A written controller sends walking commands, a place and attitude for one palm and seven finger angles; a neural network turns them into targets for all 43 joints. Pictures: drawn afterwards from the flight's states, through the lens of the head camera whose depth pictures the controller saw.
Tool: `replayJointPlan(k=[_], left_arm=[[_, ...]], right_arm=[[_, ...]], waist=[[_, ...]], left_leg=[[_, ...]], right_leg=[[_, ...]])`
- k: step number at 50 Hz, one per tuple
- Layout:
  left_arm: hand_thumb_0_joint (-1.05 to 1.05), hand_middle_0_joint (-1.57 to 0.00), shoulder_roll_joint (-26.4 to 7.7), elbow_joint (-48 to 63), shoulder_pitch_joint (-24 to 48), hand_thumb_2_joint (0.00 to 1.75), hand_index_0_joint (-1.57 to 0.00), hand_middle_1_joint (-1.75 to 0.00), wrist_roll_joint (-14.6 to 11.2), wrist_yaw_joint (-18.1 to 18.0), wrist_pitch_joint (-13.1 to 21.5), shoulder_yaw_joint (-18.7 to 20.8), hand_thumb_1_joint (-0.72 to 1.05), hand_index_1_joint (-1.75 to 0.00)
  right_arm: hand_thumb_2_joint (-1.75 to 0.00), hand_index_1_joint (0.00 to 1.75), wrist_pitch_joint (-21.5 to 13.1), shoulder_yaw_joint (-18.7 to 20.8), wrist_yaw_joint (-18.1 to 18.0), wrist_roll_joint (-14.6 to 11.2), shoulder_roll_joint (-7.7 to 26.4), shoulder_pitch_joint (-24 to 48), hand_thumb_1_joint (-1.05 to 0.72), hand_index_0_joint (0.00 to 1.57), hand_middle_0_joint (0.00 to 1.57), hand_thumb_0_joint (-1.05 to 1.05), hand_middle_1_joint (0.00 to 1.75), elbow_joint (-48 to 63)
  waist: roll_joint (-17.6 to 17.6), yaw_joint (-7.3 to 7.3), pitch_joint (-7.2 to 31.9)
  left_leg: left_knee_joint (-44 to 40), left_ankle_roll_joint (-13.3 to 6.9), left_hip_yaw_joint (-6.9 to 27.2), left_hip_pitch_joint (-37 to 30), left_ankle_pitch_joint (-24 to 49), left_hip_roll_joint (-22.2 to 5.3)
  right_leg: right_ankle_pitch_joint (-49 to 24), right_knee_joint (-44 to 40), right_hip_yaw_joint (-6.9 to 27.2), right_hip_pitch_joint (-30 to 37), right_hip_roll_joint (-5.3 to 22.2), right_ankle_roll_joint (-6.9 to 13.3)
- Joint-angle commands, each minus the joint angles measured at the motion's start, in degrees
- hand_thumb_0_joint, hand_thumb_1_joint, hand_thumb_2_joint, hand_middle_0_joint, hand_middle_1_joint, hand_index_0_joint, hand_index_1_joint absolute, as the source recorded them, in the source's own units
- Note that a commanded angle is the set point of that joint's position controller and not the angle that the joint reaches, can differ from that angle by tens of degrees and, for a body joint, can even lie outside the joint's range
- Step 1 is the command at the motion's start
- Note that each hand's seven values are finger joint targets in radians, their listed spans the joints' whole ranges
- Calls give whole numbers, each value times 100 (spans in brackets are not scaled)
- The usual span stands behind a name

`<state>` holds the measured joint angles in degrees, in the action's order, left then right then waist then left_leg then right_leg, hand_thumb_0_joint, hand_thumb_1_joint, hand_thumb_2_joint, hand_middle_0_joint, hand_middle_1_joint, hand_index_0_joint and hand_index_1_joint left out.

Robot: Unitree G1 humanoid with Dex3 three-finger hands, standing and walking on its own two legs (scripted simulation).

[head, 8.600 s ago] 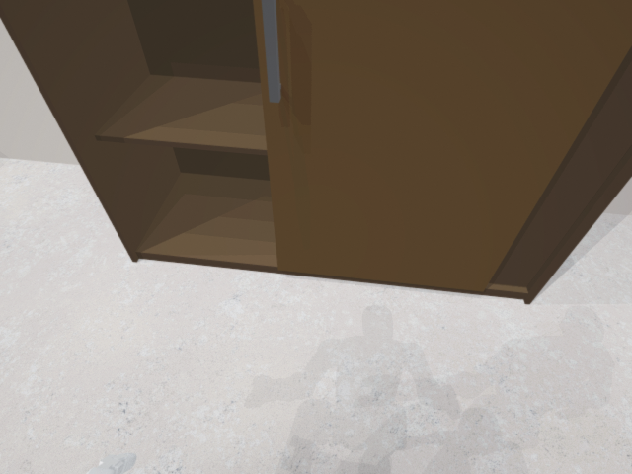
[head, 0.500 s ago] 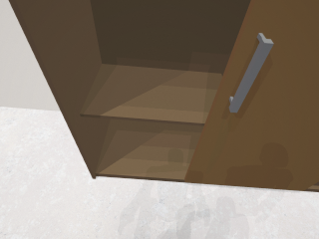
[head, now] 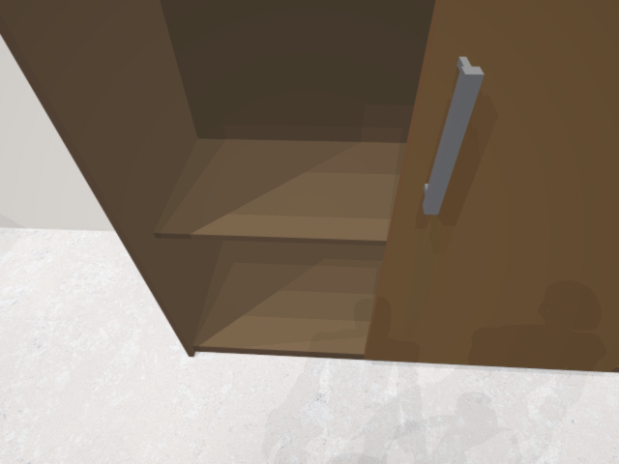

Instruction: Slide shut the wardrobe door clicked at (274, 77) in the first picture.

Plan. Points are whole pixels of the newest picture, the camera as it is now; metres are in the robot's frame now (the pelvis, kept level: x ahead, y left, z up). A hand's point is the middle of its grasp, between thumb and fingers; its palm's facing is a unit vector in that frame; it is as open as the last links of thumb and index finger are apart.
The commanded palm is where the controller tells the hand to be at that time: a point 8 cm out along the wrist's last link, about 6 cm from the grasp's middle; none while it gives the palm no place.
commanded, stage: come to a stop and stand still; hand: right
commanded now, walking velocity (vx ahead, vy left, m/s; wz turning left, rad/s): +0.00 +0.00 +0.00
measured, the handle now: (445, 143) +0.55 -0.19 +0.14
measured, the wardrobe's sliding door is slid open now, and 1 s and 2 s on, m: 0.59 0.59 0.59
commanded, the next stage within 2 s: look again from close up in 0.18 s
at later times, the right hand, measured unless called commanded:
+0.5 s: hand out of the picture -0.03 -0.17 -0.19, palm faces +0.04 +0.98 -0.20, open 7.4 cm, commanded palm none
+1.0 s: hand out of the picture -0.09 -0.13 -0.19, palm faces +0.08 +0.99 -0.15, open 7.4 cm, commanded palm none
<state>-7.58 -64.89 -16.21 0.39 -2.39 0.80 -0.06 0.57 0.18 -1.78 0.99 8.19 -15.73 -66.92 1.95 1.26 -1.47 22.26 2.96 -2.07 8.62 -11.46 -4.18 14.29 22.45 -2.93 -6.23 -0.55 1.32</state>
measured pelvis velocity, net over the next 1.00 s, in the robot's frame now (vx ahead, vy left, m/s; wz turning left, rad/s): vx -0.05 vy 0.03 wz -0.01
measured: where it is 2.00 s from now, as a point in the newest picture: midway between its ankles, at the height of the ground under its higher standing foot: outside the picture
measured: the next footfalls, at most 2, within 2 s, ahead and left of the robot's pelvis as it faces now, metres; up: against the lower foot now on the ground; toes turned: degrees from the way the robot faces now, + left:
none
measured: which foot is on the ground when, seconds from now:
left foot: down 0.00-1.00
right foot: down 0.00-1.00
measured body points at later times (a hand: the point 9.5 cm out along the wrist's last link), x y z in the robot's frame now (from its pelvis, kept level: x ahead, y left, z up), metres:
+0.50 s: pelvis -0.03 +0.01 -0.01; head -0.06 +0.01 +0.44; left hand -0.02 +0.23 -0.17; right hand -0.03 -0.22 -0.17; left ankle +0.01 +0.15 -0.74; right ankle -0.02 -0.10 -0.74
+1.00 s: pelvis -0.05 +0.03 -0.01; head -0.06 +0.02 +0.44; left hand -0.09 +0.24 -0.17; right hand -0.09 -0.18 -0.18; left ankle +0.01 +0.15 -0.74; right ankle -0.02 -0.10 -0.74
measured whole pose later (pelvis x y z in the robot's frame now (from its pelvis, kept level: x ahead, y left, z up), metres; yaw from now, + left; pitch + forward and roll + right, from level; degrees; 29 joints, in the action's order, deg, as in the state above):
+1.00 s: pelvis -0.05 +0.03 -0.01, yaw -1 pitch -2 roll +0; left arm -6.7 -63.1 -22.2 1.0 -1.2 0.1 0.1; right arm 0.2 0.7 -1.7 1.3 6.9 -21.9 -62.4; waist 1.2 0.5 -0.3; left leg 30.3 0.4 -3.1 17.1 -11.3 -2.5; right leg 13.9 31.3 -1.3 -15.4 1.3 -0.4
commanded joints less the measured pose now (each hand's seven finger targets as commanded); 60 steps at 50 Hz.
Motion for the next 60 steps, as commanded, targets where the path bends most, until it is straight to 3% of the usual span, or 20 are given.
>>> replayJointPlan(k=[1, 8, 9, 10, 11, 12, 13, 14, 15, 19, 22, 24, 29, 31, 38, 44, 50, 60], left_arm=[[0, -20, -594, 137, -372, 90, -20, -30, -5, -13, 73, 96, 90, -30], [0, -20, -501, 69, -541, 90, -20, -30, -4, -23, 87, 100, 90, -30], [0, -20, -807, 500, -42, 90, -20, -30, -47, 87, 188, 68, 90, -30], [0, -20, -700, 713, -49, 90, -20, -30, -40, 106, 184, 55, 90, -30], [0, -20, -485, 598, -472, 90, -20, -30, 37, 55, 229, 70, 90, -30], [0, -20, -558, 533, -649, 90, -20, -30, 48, 28, 250, 75, 90, -30], [0, -20, -620, 516, -648, 90, -20, -30, 38, 9, 234, 73, 90, -30], [0, -20, -651, 515, -617, 90, -20, -30, 30, 3, 218, 87, 90, -30], [0, -20, -660, 564, -573, 90, -20, -30, 35, 4, 199, 86, 90, -30], [0, -20, -607, 620, -401, 90, -20, -30, 28, 44, 126, 76, 90, -30], [0, -20, -642, 640, -352, 90, -20, -30, 42, 89, 74, 104, 90, -30], [0, -20, -691, 662, -343, 90, -20, -30, 51, 107, 42, 122, 90, -30], [0, -20, -682, 668, -436, 90, -20, -30, 71, 125, 0, 135, 90, -30], [0, -20, -654, 659, -509, 90, -20, -30, 75, 126, -3, 136, 90, -30], [0, -20, -548, 554, -682, 90, -20, -30, 68, 125, 4, 109, 90, -30], [0, -20, -429, 450, -819, 90, -20, -30, 62, 114, 9, 97, 90, -30], [0, -20, -388, 395, -859, 90, -20, -30, 53, 97, 26, 102, 90, -30], [0, -20, -331, 367, -847, 90, -20, -30, 45, 78, 54, 106, 90, -30]], right_arm=[[-90, 30, -78, 74, -34, -19, 471, -387, -90, 20, 20, 0, 30, 97], [-90, 30, -90, 73, -47, -29, 404, -453, -90, 20, 20, 0, 30, 89], [-90, 30, -286, -15, -276, 64, 633, -645, -90, 20, 20, 0, 30, 74], [-90, 30, -360, 50, -211, 41, 883, -651, -90, 20, 20, 0, 30, 173], [-90, 30, -333, 63, -168, 19, 695, -677, -90, 20, 20, 0, 30, 238], [-90, 30, -296, 45, -151, 5, 604, -663, -90, 20, 20, 0, 30, 252], [-90, 30, -266, 23, -137, -5, 537, -623, -90, 20, 20, 0, 30, 292], [-90, 30, -244, 30, -124, -4, 486, -604, -90, 20, 20, 0, 30, 342], [-90, 30, -215, 26, -109, 9, 519, -523, -90, 20, 20, 0, 30, 406], [-90, 30, -151, 41, -81, 2, 502, -489, -90, 20, 20, 0, 30, 471], [-90, 30, -123, 54, -60, 19, 525, -502, -90, 20, 20, 0, 30, 552], [-90, 30, -104, 63, -52, 25, 564, -552, -90, 20, 20, 0, 30, 610], [-90, 30, -99, 116, -35, 37, 592, -665, -90, 20, 20, 0, 30, 722], [-90, 30, -103, 145, -33, 40, 605, -690, -90, 20, 20, 0, 30, 761], [-90, 30, -122, 161, -21, 24, 549, -778, -90, 20, 20, 0, 30, 771], [-90, 30, -137, 166, -19, 11, 481, -852, -90, 20, 20, 0, 30, 709], [-90, 30, -148, 162, -29, 11, 389, -945, -90, 20, 20, 0, 30, 664], [-90, 30, -162, 160, -38, 18, 290, -941, -90, 20, 20, 0, 30, 635]], waist=[[-296, -52, -332], [-358, -66, -334], [-278, 28, -428], [-159, -119, -248], [-349, -165, 320], [-478, -157, 748], [-435, -144, 828], [-520, -143, 720], [-371, -132, 449], [-213, -131, -342], [-197, -124, -726], [-197, -115, -769], [-84, -123, -694], [38, -134, -556], [-148, -143, -536], [-53, -136, -505], [-260, -89, -467], [-279, -81, -460]], left_leg=[[-241, -244, 167, -10, 521, -239], [-240, -252, 176, -12, 535, -216], [100, -329, 456, 193, 2199, -451], [392, -397, 159, -38, 3079, -537], [761, -422, 212, -250, 2691, -504], [877, -438, 111, -289, 1955, -395], [826, -435, 79, -200, 1321, -282], [757, -427, 60, -65, 886, -226], [721, -411, 62, 71, 580, -173], [451, -410, 224, 446, 27, -195], [304, -418, 310, 718, -636, -151], [245, -411, 338, 789, -947, -119], [35, -428, 482, 960, -1504, -145], [-21, -439, 537, 955, -1624, -166], [-92, -461, 566, 1047, -1634, -180], [-178, -489, 611, 1038, -1646, -228], [-46, -479, 514, 838, -1244, -153], [39, -473, 442, 722, -799, -126]], right_leg=[[-805, -652, 590, -450, 670, -1], [-778, -663, 572, -448, 660, -5], [-2310, 529, 380, -830, 734, -138], [-2140, 519, 302, -822, 512, -141], [-1907, 406, 387, -667, 455, -84], [-2368, 506, 470, -521, 605, -30], [-2672, 543, 544, -378, 725, 7], [-2641, 494, 553, -369, 775, 24], [-2357, 495, 602, -565, 774, 47], [-502, 147, 595, -1169, 617, 45], [737, -176, 695, -1503, 547, 39], [1251, -297, 741, -1619, 527, 50], [1442, -193, 650, -1630, 453, 72], [1356, -92, 621, -1569, 421, 81], [1227, -63, 605, -1546, 433, 64], [968, 54, 534, -1497, 386, 38], [960, -82, 627, -1583, 482, 44], [793, -191, 657, -1523, 555, 40]])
